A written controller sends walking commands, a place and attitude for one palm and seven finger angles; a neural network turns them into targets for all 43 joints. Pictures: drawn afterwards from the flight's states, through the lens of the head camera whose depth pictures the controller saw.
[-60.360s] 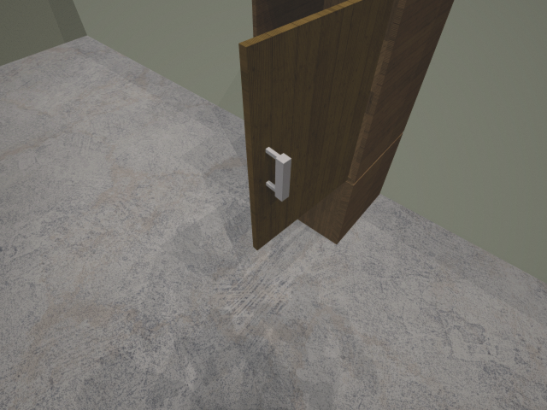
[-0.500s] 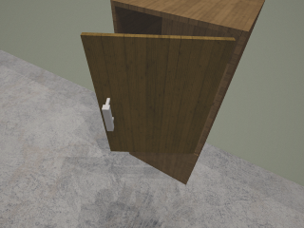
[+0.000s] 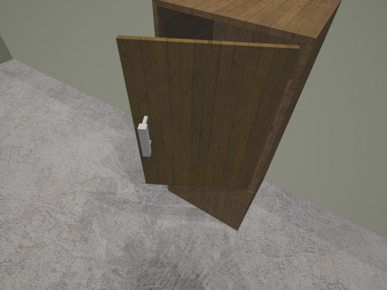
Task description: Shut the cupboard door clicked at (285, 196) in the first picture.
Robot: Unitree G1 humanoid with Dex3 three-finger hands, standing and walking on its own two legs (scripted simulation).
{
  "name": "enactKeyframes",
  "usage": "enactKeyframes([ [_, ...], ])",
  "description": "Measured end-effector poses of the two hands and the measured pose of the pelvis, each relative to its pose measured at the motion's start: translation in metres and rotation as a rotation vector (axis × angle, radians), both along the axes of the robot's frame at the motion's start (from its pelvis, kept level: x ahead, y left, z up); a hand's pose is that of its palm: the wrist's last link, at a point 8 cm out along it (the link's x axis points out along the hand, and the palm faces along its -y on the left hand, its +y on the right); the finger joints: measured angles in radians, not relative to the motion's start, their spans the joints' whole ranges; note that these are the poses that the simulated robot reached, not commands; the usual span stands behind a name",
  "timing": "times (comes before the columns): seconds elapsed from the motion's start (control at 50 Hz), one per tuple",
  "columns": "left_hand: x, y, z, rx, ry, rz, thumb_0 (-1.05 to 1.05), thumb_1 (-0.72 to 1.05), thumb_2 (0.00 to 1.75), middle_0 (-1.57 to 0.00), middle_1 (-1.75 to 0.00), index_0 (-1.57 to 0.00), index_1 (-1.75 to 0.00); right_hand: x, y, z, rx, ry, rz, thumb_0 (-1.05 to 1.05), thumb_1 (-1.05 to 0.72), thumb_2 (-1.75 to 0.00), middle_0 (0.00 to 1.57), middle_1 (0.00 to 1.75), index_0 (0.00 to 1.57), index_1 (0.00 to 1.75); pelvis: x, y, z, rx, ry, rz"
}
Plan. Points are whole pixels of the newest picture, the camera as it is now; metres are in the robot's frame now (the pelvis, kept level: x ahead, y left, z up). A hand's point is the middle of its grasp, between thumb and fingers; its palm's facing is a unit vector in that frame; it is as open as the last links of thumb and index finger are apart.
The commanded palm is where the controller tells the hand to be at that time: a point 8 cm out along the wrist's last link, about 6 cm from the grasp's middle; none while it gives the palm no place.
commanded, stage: look again from close up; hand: left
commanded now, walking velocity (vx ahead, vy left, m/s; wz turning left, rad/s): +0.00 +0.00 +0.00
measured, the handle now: (146, 136) +0.55 +0.18 -0.04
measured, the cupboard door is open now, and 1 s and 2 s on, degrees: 29 29 29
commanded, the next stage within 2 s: shuffle to correct the standing spot in 0.58 s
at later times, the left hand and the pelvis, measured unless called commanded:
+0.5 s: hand out of the picture +0.02 +0.16 -0.17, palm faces +0.03 -0.99 -0.17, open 7.4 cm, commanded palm none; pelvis +0.02 +0.00 +0.00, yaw +0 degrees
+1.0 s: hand out of the picture +0.05 +0.16 -0.18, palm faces +0.03 -0.99 -0.17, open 7.4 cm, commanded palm none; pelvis +0.07 -0.01 +0.00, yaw -1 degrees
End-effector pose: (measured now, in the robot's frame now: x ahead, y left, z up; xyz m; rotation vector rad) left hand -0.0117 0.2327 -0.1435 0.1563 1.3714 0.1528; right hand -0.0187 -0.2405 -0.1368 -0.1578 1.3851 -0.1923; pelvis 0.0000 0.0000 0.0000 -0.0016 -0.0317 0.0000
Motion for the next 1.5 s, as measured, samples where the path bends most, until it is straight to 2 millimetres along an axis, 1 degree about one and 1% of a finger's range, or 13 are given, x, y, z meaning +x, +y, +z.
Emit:
enactKeyframes([
  [0.08,-0.002,-0.004,-0.002,-0.014,0.008,0.003,0.01,0.91,0.89,-0.2,-0.3,-0.2,-0.3,-0.007,0.007,0.0,0.009,0.022,-0.007,0.01,-0.91,-0.9,0.2,0.3,0.2,0.3,0.0,0.001,0.0,0.001,-0.002,0.003],
  [0.16,0.001,-0.007,-0.004,-0.025,0.005,0.004,0.0,0.91,0.89,-0.2,-0.3,-0.2,-0.3,-0.005,0.015,-0.001,0.024,0.022,-0.009,0.01,-0.91,-0.9,0.2,0.3,0.2,0.3,0.001,0.002,0.001,0.002,-0.002,0.005],
  [0.38,0.014,-0.016,-0.003,-0.034,-0.007,0.012,0.0,0.91,0.89,-0.2,-0.3,-0.19,-0.3,0.026,0.029,-0.004,0.061,-0.025,0.0,0.01,-0.91,-0.9,0.2,0.3,0.2,0.3,0.012,0.002,0.002,0.005,0.008,0.006],
  [0.62,0.033,-0.02,0.0,-0.033,-0.004,0.01,0.0,0.91,0.89,-0.2,-0.3,-0.19,-0.3,0.05,0.02,-0.001,0.044,-0.033,0.006,0.01,-0.91,-0.9,0.2,0.3,0.2,0.3,0.028,-0.001,0.004,0.005,0.008,0.002],
  [0.8,0.05,-0.017,-0.001,-0.027,-0.022,0.003,0.0,0.91,0.89,-0.2,-0.3,-0.19,-0.3,0.059,0.017,-0.001,0.04,-0.03,0.008,0.01,-0.91,-0.9,0.2,0.3,0.2,0.3,0.038,-0.003,0.004,0.002,0.002,-0.003],
  [0.88,0.054,-0.017,-0.003,-0.034,-0.012,0.011,0.0,0.91,0.9,-0.2,-0.3,-0.19,-0.3,0.061,0.016,-0.003,0.04,-0.015,-0.002,0.01,-0.91,-0.9,0.2,0.3,0.2,0.3,0.049,-0.004,0.002,0.002,0.009,-0.008],
  [0.98,0.059,-0.02,-0.005,-0.037,0.022,0.017,0.0,0.91,0.9,-0.2,-0.3,-0.19,-0.3,0.065,0.016,-0.006,0.046,0.009,-0.024,0.01,-0.91,-0.9,0.2,0.3,0.2,0.3,0.068,-0.007,-0.001,0.007,0.019,-0.014],
  [1.06,0.067,-0.027,-0.005,-0.029,0.042,0.024,0.0,0.91,0.9,-0.2,-0.3,-0.19,-0.3,0.074,0.015,-0.009,0.048,0.028,-0.029,0.01,-0.91,-0.9,0.2,0.3,0.2,0.3,0.082,-0.012,-0.002,0.005,0.023,-0.014],
  [1.12,0.075,-0.033,-0.005,-0.03,0.048,0.022,0.0,0.91,0.9,-0.2,-0.3,-0.19,-0.3,0.084,0.014,-0.009,0.044,0.026,-0.037,0.01,-0.91,-0.9,0.2,0.3,0.2,0.3,0.086,-0.015,-0.001,0.002,0.025,-0.013],
  [1.18,0.084,-0.037,-0.004,-0.032,0.035,0.016,0.0,0.91,0.9,-0.2,-0.3,-0.19,-0.3,0.093,0.011,-0.008,0.032,0.016,-0.041,0.01,-0.91,-0.9,0.2,0.3,0.2,0.3,0.085,-0.016,0.0,0.003,0.029,-0.012],
  [1.26,0.092,-0.03,-0.004,-0.005,0.012,0.007,0.02,0.93,0.89,-0.2,-0.3,-0.2,-0.3,0.101,0.002,-0.007,0.013,-0.013,-0.042,0.02,-0.92,-0.9,0.2,0.3,0.2,0.3,0.079,-0.017,-0.001,0.008,0.029,-0.018],
  [1.38,0.103,-0.016,-0.001,0.031,-0.07,-0.029,0.01,0.92,0.89,-0.2,-0.3,-0.2,-0.3,0.109,-0.004,-0.006,0.01,-0.097,-0.029,0.01,-0.92,-0.9,0.2,0.3,0.2,0.3,0.059,-0.013,-0.003,-0.005,0.016,-0.021],
  [1.5,0.107,0.001,0.006,0.046,-0.163,-0.059,0.01,0.91,0.89,-0.2,-0.3,-0.2,-0.3,0.11,0.001,0.001,0.005,-0.217,0.007,0.01,-0.91,-0.9,0.2,0.3,0.2,0.29,0.037,-0.003,-0.004,0.003,-0.021,-0.014],
])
